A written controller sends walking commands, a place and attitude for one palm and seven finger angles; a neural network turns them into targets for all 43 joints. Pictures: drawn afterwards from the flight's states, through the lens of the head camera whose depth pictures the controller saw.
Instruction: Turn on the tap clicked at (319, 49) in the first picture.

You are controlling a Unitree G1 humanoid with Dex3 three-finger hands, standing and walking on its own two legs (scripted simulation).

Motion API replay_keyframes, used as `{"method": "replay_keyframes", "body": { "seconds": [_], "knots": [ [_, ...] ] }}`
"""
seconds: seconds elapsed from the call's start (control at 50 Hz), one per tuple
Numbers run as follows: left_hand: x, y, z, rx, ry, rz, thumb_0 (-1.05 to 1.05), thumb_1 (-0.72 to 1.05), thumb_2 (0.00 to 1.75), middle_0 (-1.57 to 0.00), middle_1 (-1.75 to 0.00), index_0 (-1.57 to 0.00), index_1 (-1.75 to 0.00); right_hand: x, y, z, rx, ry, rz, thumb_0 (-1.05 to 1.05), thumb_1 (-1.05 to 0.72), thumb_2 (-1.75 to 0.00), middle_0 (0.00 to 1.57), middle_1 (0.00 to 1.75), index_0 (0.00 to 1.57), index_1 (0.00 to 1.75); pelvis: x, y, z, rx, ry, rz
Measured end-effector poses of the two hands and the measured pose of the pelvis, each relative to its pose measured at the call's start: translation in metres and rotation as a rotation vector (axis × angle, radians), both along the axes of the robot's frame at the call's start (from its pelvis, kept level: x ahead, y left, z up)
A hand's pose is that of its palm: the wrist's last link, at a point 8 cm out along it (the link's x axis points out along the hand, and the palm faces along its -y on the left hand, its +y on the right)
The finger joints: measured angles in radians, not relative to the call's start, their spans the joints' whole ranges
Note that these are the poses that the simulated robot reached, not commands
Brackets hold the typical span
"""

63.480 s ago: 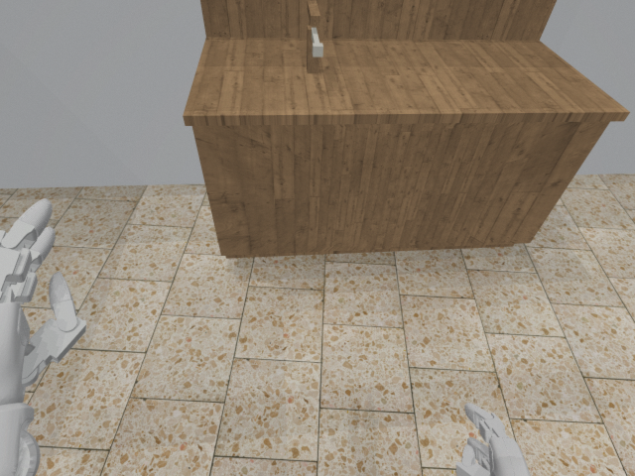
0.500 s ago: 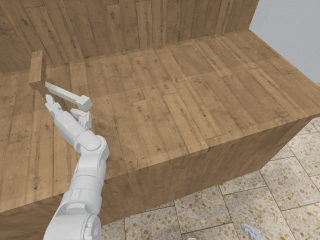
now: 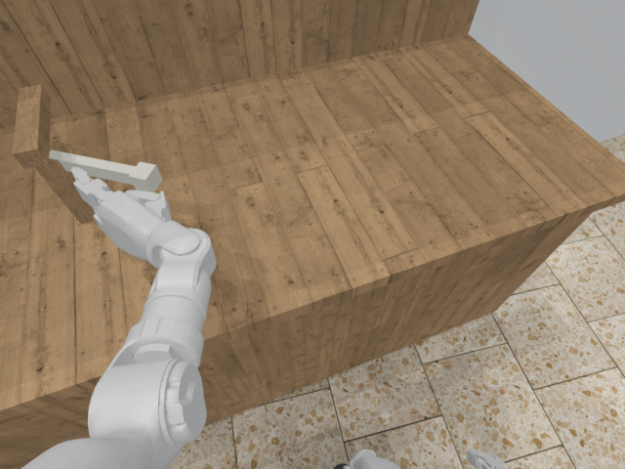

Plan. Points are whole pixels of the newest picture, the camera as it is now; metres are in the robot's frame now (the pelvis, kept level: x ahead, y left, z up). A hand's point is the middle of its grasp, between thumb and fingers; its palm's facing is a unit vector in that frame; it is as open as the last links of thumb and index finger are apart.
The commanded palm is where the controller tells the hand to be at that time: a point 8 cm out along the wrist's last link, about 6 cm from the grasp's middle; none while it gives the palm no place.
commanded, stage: push the lever round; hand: left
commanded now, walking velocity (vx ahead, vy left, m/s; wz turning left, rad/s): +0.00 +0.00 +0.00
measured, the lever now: (146, 178) +0.47 +0.22 +0.10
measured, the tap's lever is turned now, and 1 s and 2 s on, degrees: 55 86 86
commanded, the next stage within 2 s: lift the hand up off the lever in 0.42 s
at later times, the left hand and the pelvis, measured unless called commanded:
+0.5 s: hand (170, 185) +0.48 +0.20 +0.07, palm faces +0.85 -0.52 -0.13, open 7.8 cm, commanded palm +0.43 +0.22 +0.08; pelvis +0.00 -0.01 +0.00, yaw -1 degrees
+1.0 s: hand (155, 171) +0.48 +0.21 +0.10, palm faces +0.84 -0.53 -0.10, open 7.8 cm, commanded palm +0.42 +0.22 +0.10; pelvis +0.01 +0.00 +0.00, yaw -1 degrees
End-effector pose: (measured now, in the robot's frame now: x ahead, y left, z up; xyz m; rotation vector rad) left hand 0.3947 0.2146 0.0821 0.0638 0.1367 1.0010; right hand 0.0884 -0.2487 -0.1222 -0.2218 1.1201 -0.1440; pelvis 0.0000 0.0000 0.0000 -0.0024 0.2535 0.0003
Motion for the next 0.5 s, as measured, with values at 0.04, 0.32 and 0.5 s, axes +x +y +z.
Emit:
{"method": "replay_keyframes", "body": {
  "seconds": [0.04,0.32,0.5],
  "knots": [
    [0.004,-0.002,0.0,0.005,0.006,0.005,0.02,0.92,0.91,-0.16,-0.15,-0.15,-0.15,-0.005,-0.002,-0.001,-0.001,0.012,-0.004,0.01,-0.91,-0.9,0.2,0.3,0.2,0.3,0.0,-0.001,-0.001,0.0,0.008,0.0],
    [0.022,-0.008,-0.001,0.006,0.007,0.025,0.01,0.9,0.9,-0.16,-0.15,-0.12,-0.15,-0.034,-0.013,-0.003,-0.005,0.069,-0.056,0.01,-0.91,-0.9,0.2,0.3,0.2,0.3,0.003,-0.006,-0.003,0.005,0.033,-0.013],
    [0.027,-0.006,0.0,0.005,0.008,0.024,0.01,0.9,0.9,-0.16,-0.15,-0.14,-0.16,-0.046,-0.017,-0.002,-0.014,0.082,-0.065,0.01,-0.91,-0.9,0.2,0.3,0.2,0.3,0.0,-0.006,-0.003,0.003,0.042,-0.013]
  ]
}}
